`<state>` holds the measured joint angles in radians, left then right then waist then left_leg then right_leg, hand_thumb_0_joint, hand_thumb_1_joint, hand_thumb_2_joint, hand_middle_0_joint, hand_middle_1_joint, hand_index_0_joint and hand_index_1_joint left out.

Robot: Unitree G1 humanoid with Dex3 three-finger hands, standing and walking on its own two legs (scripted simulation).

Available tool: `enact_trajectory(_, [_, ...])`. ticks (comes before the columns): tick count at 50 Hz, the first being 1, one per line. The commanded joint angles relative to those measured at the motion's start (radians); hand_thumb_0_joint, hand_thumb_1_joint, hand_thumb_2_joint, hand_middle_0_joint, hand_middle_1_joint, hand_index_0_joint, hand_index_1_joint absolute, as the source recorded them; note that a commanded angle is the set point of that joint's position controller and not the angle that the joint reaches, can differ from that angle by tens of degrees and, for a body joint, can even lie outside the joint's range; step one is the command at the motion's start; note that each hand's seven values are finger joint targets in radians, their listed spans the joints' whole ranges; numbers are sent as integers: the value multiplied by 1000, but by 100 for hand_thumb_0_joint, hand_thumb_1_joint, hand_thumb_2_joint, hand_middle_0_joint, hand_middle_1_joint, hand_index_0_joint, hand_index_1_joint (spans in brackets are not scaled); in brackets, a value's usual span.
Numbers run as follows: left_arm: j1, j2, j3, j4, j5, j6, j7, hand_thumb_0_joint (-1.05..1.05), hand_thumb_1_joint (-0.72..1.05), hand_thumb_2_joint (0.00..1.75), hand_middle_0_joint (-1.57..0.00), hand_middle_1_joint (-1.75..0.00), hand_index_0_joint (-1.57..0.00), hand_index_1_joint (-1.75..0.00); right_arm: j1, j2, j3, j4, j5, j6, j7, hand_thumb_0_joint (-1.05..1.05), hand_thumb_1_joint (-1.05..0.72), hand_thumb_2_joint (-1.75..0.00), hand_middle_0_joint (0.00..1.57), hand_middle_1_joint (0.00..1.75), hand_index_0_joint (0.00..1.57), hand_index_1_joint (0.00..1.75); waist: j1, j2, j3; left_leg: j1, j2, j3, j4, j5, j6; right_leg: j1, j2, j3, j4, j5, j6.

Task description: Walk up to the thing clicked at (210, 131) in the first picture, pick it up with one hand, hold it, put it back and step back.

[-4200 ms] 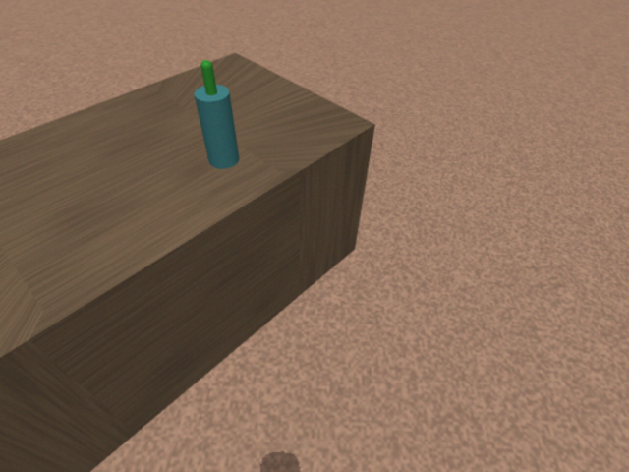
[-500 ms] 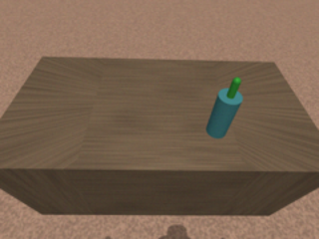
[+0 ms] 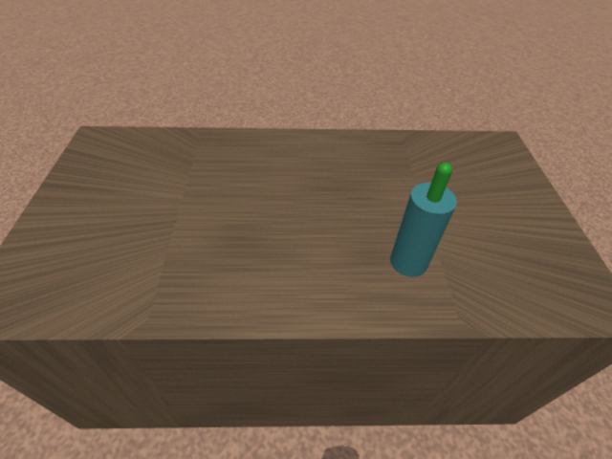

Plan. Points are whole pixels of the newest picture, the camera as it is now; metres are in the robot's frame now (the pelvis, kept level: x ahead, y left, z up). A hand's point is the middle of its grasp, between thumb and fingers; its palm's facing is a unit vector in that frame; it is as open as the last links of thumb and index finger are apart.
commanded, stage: walk up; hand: right
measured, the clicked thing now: (425, 219) +0.55 -0.23 -0.05
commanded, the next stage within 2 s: stand in 0.40 s
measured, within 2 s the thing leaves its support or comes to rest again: neither
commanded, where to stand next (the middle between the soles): +0.07 +0.00 m, yaw -1 degrees
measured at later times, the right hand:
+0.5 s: hand out of the picture +0.07 -0.26 -0.16, palm faces -0.01 +0.94 -0.34, open 7.4 cm
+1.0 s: hand out of the picture +0.08 -0.26 -0.16, palm faces -0.02 +0.94 -0.33, open 7.4 cm
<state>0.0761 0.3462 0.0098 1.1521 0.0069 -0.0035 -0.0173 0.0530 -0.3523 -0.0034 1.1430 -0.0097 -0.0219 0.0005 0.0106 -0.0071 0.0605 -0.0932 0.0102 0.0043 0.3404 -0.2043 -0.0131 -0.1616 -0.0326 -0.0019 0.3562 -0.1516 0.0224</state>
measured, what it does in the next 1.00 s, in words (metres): stands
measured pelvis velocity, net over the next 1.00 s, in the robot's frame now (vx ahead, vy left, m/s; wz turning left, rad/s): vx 0.01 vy -0.01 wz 0.00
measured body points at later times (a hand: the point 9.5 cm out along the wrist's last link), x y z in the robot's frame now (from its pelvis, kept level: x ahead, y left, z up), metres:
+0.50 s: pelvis +0.00 +0.00 +0.00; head +0.01 +0.00 +0.45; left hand +0.08 +0.30 -0.13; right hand +0.07 -0.30 -0.13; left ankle -0.01 +0.13 -0.75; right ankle +0.03 -0.13 -0.75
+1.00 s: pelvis +0.01 -0.01 +0.00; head +0.02 -0.02 +0.45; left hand +0.09 +0.29 -0.13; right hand +0.09 -0.31 -0.13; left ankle -0.01 +0.13 -0.75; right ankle +0.03 -0.13 -0.75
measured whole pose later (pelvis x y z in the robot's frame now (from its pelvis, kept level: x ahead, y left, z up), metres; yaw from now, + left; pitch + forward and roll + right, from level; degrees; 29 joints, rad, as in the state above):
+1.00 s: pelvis +0.01 -0.01 +0.00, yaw +0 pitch -2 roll +0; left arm 0.09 0.35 -0.01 1.14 0.01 -0.02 -0.01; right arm 0.09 -0.35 0.00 1.15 -0.01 -0.01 0.01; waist 0.00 0.01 0.05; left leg -0.07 0.03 0.00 0.30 -0.19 -0.03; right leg -0.15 -0.02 -0.01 0.33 -0.15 0.01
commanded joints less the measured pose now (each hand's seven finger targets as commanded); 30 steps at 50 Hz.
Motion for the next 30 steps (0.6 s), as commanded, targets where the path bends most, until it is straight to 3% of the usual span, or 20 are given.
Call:
enact_trajectory(1, [-55,211,40,-62,-3,-20,13,0,90,90,-20,-30,-20,-30,-45,-210,-43,-60,1,-19,-11,0,-90,-90,20,30,20,30,-5,-3,-91,-17,104,-70,-67,105,26,41,-97,82,-69,88,-31])
enact_trajectory(18, [-35,206,49,-64,3,-14,13,0,90,90,-20,-30,-20,-30,-12,-208,-47,-54,-3,-18,-10,0,-90,-90,20,30,20,30,-7,4,-80,-35,111,-74,-87,45,28,40,-90,87,-71,40,-38])
enact_trajectory(22, [-25,212,39,-70,-2,-24,19,0,90,90,-20,-30,-20,-30,-14,-201,-43,-52,0,-13,-7,0,-90,-90,20,30,20,30,-4,5,-73,-36,120,-86,-89,124,22,54,-92,87,-64,68,-38])
enact_trajectory(30, [-31,222,32,-79,-1,-30,22,0,90,90,-20,-30,-20,-30,-1,-204,-43,-48,1,-9,-3,0,-90,-90,20,30,20,30,-12,11,-96,-19,119,-81,-87,117,21,65,-101,88,-66,83,-41])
